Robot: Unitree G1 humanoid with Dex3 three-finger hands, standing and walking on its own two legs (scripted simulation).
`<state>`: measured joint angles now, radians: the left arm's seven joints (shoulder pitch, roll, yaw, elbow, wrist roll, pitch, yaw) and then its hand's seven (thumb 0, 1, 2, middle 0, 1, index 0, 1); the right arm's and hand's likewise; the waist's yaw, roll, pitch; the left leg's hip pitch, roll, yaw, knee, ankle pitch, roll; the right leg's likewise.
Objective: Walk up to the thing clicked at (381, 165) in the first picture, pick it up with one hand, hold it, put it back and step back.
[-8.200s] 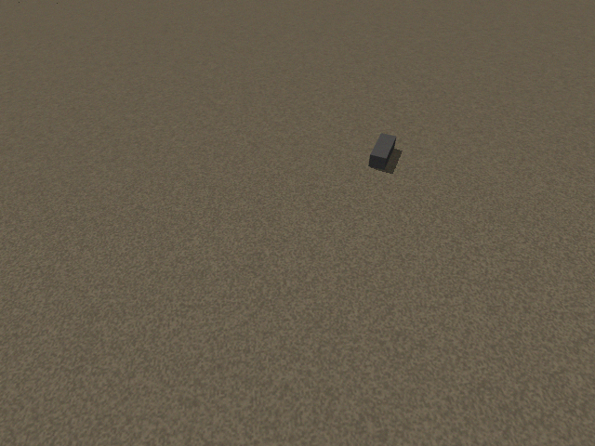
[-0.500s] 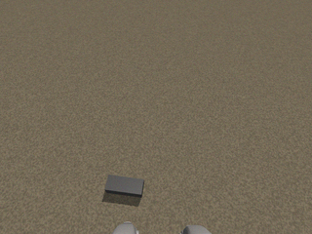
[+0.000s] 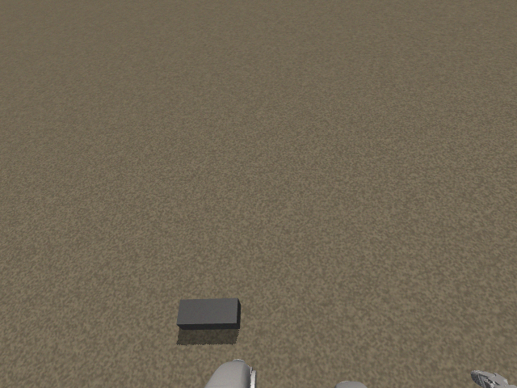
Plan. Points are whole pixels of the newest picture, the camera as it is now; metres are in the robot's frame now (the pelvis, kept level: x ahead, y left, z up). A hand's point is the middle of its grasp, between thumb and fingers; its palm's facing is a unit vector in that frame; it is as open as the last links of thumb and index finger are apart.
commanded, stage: walk up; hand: left
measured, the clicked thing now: (210, 314) +0.44 +0.29 -0.70
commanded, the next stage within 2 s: none
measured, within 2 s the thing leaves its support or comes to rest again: neither
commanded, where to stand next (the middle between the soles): +0.06 +0.04 m, yaw +0 degrees
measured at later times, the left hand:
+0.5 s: hand out of the picture +0.15 +0.34 -0.14, palm faces -0.04 -0.93 -0.38, open 7.4 cm
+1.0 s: hand out of the picture +0.14 +0.28 -0.12, palm faces +0.01 -0.90 -0.45, open 7.4 cm
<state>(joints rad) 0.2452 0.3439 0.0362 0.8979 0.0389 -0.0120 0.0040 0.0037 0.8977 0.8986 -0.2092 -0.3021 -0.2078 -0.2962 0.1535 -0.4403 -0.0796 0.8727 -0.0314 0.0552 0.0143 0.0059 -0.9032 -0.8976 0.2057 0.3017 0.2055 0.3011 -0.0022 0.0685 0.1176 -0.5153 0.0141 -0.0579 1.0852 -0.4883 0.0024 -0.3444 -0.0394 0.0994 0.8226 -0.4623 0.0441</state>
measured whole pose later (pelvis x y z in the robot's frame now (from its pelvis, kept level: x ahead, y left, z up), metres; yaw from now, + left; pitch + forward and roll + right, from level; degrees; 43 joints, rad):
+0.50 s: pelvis +0.04 +0.05 +0.02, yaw +0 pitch -3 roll +0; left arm 0.17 0.51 0.10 0.78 0.00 0.09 -0.01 0.00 0.90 0.90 -0.20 -0.30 -0.20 -0.29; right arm 0.31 -0.40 -0.06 0.87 -0.01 -0.04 -0.07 0.01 -0.90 -0.90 0.21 0.30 0.21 0.30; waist -0.01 -0.12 0.20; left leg -0.26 0.04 0.01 0.71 -0.39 -0.01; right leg -0.64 0.08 0.21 1.24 -0.39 0.00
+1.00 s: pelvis +0.00 +0.01 +0.00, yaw +3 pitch -2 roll +1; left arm 0.09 0.38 0.04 0.78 0.03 -0.01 0.03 0.00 0.90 0.90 -0.21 -0.30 -0.21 -0.30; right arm 0.17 -0.42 -0.05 0.83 -0.02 0.04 0.00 0.00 -0.90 -0.90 0.21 0.30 0.21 0.30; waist 0.00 0.03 0.18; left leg -0.38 -0.03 -0.07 0.96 -0.57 0.00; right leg -0.49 -0.05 0.02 0.79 -0.27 0.01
